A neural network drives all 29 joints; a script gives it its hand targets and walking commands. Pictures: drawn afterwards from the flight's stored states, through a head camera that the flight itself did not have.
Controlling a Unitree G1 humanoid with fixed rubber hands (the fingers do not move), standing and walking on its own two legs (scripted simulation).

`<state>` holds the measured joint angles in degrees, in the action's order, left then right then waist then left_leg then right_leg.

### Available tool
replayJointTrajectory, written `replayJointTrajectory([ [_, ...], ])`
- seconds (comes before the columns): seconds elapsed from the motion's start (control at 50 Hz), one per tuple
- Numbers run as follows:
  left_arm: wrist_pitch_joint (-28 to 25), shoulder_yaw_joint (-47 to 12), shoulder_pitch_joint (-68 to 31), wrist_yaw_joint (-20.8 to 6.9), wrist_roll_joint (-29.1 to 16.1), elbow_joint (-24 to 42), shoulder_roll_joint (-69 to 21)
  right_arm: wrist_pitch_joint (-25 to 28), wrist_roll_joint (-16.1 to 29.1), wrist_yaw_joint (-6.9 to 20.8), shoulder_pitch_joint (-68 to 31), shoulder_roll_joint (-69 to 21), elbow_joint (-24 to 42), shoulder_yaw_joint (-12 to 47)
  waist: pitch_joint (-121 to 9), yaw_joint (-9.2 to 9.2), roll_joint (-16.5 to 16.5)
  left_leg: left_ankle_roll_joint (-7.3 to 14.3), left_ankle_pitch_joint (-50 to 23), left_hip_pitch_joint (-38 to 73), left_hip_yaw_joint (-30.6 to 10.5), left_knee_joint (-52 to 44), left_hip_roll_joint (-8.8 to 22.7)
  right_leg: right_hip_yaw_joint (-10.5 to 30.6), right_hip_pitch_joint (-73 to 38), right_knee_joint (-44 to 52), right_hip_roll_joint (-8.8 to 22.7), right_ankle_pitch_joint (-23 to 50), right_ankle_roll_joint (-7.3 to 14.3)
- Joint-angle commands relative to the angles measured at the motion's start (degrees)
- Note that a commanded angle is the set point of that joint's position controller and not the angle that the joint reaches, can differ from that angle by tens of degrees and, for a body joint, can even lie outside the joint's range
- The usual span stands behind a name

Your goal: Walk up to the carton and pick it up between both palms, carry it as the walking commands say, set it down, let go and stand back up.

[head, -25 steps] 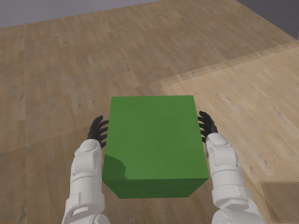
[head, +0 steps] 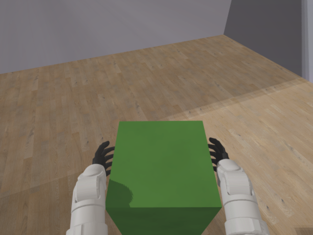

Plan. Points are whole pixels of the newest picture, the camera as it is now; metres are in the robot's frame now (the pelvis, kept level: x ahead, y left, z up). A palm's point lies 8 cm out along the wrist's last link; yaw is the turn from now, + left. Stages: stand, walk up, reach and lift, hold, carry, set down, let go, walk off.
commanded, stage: reach and lift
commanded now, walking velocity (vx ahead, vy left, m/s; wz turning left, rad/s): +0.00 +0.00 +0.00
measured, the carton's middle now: (161, 181) +0.30 +0.01 -0.04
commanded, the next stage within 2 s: hold in 1.10 s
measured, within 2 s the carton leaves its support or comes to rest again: neither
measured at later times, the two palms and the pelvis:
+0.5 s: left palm (99, 172) +0.28 +0.16 +0.05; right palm (228, 168) +0.28 -0.16 +0.05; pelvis -0.01 +0.00 +0.00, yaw +0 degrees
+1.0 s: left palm (99, 171) +0.28 +0.17 +0.05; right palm (227, 169) +0.28 -0.16 +0.05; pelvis +0.01 +0.01 +0.00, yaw +0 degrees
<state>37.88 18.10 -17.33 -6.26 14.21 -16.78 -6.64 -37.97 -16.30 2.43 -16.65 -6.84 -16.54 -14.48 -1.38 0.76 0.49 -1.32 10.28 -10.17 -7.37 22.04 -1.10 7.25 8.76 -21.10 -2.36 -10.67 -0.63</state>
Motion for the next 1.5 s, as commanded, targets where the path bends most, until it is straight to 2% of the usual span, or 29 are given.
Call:
replayJointTrajectory([
  [0.0, -0.18, -35.58, -31.63, -10.61, -12.48, 2.01, -52.09, 1.27, 15.35, 13.33, -34.98, -51.57, 4.41, 33.98, -13.16, -0.45, -2.23, 0.36, -4.56, 6.69, 3.85, -2.54, -3.98, -3.03, -3.30, 3.21, -2.72, 2.85, 0.42],
  [0.1, 1.95, -37.72, -27.42, -9.09, -13.97, 9.45, -50.51, -1.06, 14.78, 12.99, -26.95, -50.48, 6.60, 33.25, -16.49, -1.49, 0.56, -0.82, -15.12, 9.75, 3.98, -4.98, -4.09, -4.15, -9.64, 3.02, -4.09, 15.53, -0.58],
  [0.12, 2.56, -38.66, -26.58, -8.92, -14.22, 10.37, -50.66, -1.45, 16.09, 12.93, -25.45, -51.20, 7.15, 35.54, -19.27, -1.63, -4.17, -0.73, -16.24, 11.81, 4.42, -4.45, -4.95, -2.68, -12.51, 3.19, -3.42, 18.68, -0.44],
  [0.14, 3.02, -38.59, -23.68, -8.74, -13.48, 10.82, -49.73, -1.40, 15.34, 12.69, -24.43, -50.44, 7.67, 34.78, -18.19, 0.20, -2.76, -0.69, -18.14, 10.51, 3.45, -4.13, -4.81, -2.45, -12.92, 3.59, -2.87, 20.69, -0.36],
  [0.22, 3.76, -36.81, -20.47, -8.07, -13.58, 8.42, -46.73, -3.33, 13.52, 11.03, -21.37, -46.32, 7.32, 32.51, -8.91, -2.02, 1.01, 0.41, -12.32, 12.11, 3.55, -6.14, -3.89, -3.57, -9.47, 6.03, -3.42, 12.73, -0.61],
  [0.3, 4.29, -36.31, -20.92, -7.36, -11.13, 11.87, -45.81, -3.46, 14.48, 11.67, -23.48, -46.73, 11.42, 34.14, -9.07, -0.44, -2.81, 0.30, -12.08, 10.34, 4.80, -7.14, -5.18, -2.96, -11.37, 5.65, -3.12, 15.07, -0.76],
  [0.44, 3.64, -36.37, -27.08, -7.06, -12.37, 10.23, -45.42, -2.81, 16.02, 11.23, -30.68, -44.91, 12.03, 34.70, -7.31, 0.27, -0.18, 1.10, -0.48, 7.63, 4.64, -4.70, -4.67, -3.69, -6.59, 5.51, -2.73, -0.80, 0.01],
  [0.48, 3.25, -37.02, -28.55, -7.78, -13.05, 7.92, -45.65, -2.94, 15.03, 11.52, -30.80, -45.06, 8.87, 33.54, -7.76, -1.37, 2.05, 1.23, 3.57, 8.26, 4.43, -5.38, -4.13, -4.47, -5.86, 5.73, -3.98, -4.04, 0.19],
  [0.52, 2.48, -36.56, -29.52, -8.35, -13.34, 7.22, -46.77, -2.16, 15.63, 11.53, -31.34, -46.31, 7.89, 33.43, -11.23, -0.96, 0.78, 1.35, 1.97, 9.59, 3.90, -5.15, -3.38, -4.74, -7.11, 5.33, -3.57, -2.78, 0.21],
  [0.54, 2.64, -38.00, -30.96, -8.25, -13.27, 8.84, -48.33, -2.25, 16.05, 11.81, -30.82, -48.79, 7.73, 34.46, -11.70, -0.99, -4.00, 0.92, -0.32, 10.13, 4.46, -4.31, -3.96, -3.55, -7.15, 4.88, -2.95, 0.60, 0.20],
  [0.62, 3.06, -35.41, -30.43, -8.92, -13.57, 5.61, -49.07, -2.59, 15.56, 12.40, -33.64, -48.94, 6.94, 32.61, -11.26, -1.20, 1.46, 1.23, 0.58, 9.74, 4.40, -5.08, -3.87, -4.23, -7.09, 5.22, -3.10, -1.04, -0.15],
  [0.66, 3.35, -34.78, -31.05, -9.47, -12.90, 3.40, -49.55, -2.84, 15.29, 12.69, -33.75, -48.31, 5.63, 31.96, -7.91, -0.63, 0.36, 1.15, 3.98, 7.28, 4.40, -5.12, -3.90, -4.45, -5.32, 5.63, -2.96, -3.77, 0.19],
  [0.72, 3.11, -36.21, -30.72, -9.24, -13.56, 5.98, -50.74, -2.54, 15.95, 13.07, -32.50, -49.53, 6.08, 32.55, -12.01, -0.30, -0.73, 0.62, -0.58, 8.72, 3.42, -5.22, -3.15, -4.08, -9.30, 5.19, -3.48, 0.05, 0.57],
  [0.74, 3.53, -36.91, -30.95, -9.25, -13.51, 5.61, -51.18, -1.91, 15.70, 13.10, -32.05, -49.65, 6.62, 32.54, -11.47, -2.35, -2.74, 0.23, -3.26, 7.67, 3.41, -4.70, -4.13, -3.72, -9.26, 4.96, -2.59, 3.19, 0.62],
  [0.76, 3.26, -36.24, -29.48, -9.19, -14.06, 6.83, -51.48, -2.41, 15.65, 12.98, -31.01, -49.91, 7.11, 32.95, -13.29, -1.09, 0.72, 0.48, -7.09, 10.24, 4.16, -4.82, -4.03, -3.58, -9.56, 4.91, -3.06, 7.33, -0.14],
  [0.9, 4.70, -37.21, -20.58, -7.40, -12.45, 11.59, -47.89, -3.94, 14.08, 12.02, -20.67, -45.94, 10.85, 32.64, -11.85, -2.31, -0.24, -0.05, -17.64, 14.04, 3.22, -6.03, -4.01, -3.42, -8.68, 5.79, -3.83, 17.23, -0.74],
  [0.94, 4.69, -37.41, -18.41, -6.92, -12.38, 13.95, -46.53, -3.82, 15.20, 11.94, -21.40, -45.35, 13.05, 34.17, -12.35, -0.07, -1.04, 0.10, -20.81, 14.46, 3.25, -6.44, -4.16, -3.64, -11.16, 5.90, -4.11, 17.19, -0.60],
  [1.0, 5.07, -39.76, -19.96, -6.08, -12.71, 16.21, -47.16, -3.58, 16.10, 12.04, -20.09, -45.38, 14.30, 35.18, -11.60, -1.59, -4.91, -0.31, -17.22, 15.14, 3.35, -6.17, -4.36, -3.05, -9.48, 5.96, -3.93, 15.23, 0.12],
  [1.02, 4.99, -39.46, -20.07, -6.21, -13.14, 16.18, -46.73, -3.56, 15.24, 11.63, -20.08, -44.50, 14.55, 34.92, -11.28, -0.08, -2.87, -0.05, -15.43, 11.81, 3.05, -5.71, -4.78, -2.87, -11.90, 5.42, -3.96, 14.50, 0.05],
  [1.04, 4.92, -39.62, -18.54, -6.18, -13.55, 16.21, -46.32, -3.56, 15.76, 11.33, -20.47, -43.45, 16.93, 35.65, -11.43, -1.46, -1.20, 0.17, -15.80, 13.86, 3.02, -5.81, -4.44, -3.07, -10.61, 5.52, -3.95, 14.04, 0.08],
  [1.06, 4.91, -39.21, -20.03, -6.33, -13.35, 15.38, -46.61, -3.90, 15.89, 11.40, -20.25, -44.21, 14.47, 35.94, -10.65, -0.51, -3.53, -0.20, -13.71, 11.81, 3.40, -6.51, -4.72, -3.10, -10.47, 5.48, -4.05, 13.06, 0.10],
  [1.1, 4.48, -38.25, -18.84, -6.46, -12.94, 13.85, -45.47, -3.55, 15.74, 11.20, -23.22, -43.30, 17.59, 36.20, -8.15, -0.55, 1.84, 1.18, -8.82, 11.50, 3.39, -5.93, -4.48, -3.46, -8.15, 5.87, -3.94, 7.50, -0.08],
  [1.14, 4.16, -39.45, -19.13, -6.65, -13.37, 14.26, -45.93, -3.43, 16.84, 10.68, -24.38, -45.37, 17.02, 37.57, -10.11, 0.43, 0.59, 0.91, -10.07, 10.51, 3.36, -5.13, -4.46, -3.27, -10.57, 5.33, -3.59, 9.25, -0.20],
  [1.18, 4.37, -39.58, -22.56, -6.72, -13.64, 14.97, -45.44, -3.80, 16.33, 11.09, -22.87, -44.98, 14.06, 36.18, -6.84, -1.49, -1.84, 0.88, -6.39, 11.08, 3.86, -5.24, -5.01, -3.09, -6.80, 5.57, -3.06, 6.51, 0.08],
  [1.24, 3.87, -38.18, -21.63, -7.11, -12.67, 12.65, -45.36, -3.45, 15.51, 11.17, -23.93, -45.70, 13.39, 35.20, -8.99, -0.74, 2.46, 1.41, -4.98, 9.90, 3.66, -5.44, -4.29, -3.76, -7.66, 5.63, -3.33, 4.61, 0.03],
  [1.32, 3.13, -38.76, -24.02, -8.13, -13.54, 12.17, -46.38, -2.58, 16.93, 10.95, -26.93, -47.34, 13.96, 36.78, -12.57, 0.31, -0.88, 1.51, -3.67, 8.32, 3.80, -3.98, -4.52, -3.72, -10.39, 4.14, -3.12, 4.41, -0.15],
  [1.36, 3.25, -38.28, -23.47, -8.44, -14.40, 10.52, -45.95, -2.98, 16.41, 10.86, -26.56, -47.49, 12.03, 35.88, -10.20, -0.17, 3.06, 1.48, -2.06, 6.31, 4.12, -4.53, -4.07, -3.54, -10.47, 5.00, -3.00, 3.15, -0.22],
  [1.4, 3.58, -38.55, -25.29, -8.39, -13.62, 10.23, -46.24, -3.24, 16.15, 11.07, -26.63, -48.29, 10.62, 35.42, -10.75, -1.89, 1.05, 1.40, -1.95, 10.35, 4.71, -4.19, -4.57, -3.29, -6.21, 5.34, -2.43, 2.66, -0.16],
  [1.48, 3.79, -38.27, -26.61, -8.85, -13.88, 8.98, -47.89, -3.57, 15.90, 11.51, -25.75, -49.78, 7.41, 33.94, -9.25, -1.06, -3.22, 1.22, -1.19, 8.03, 3.93, -4.57, -3.73, -2.78, -9.30, 5.30, -2.34, 1.92, 0.45],
])
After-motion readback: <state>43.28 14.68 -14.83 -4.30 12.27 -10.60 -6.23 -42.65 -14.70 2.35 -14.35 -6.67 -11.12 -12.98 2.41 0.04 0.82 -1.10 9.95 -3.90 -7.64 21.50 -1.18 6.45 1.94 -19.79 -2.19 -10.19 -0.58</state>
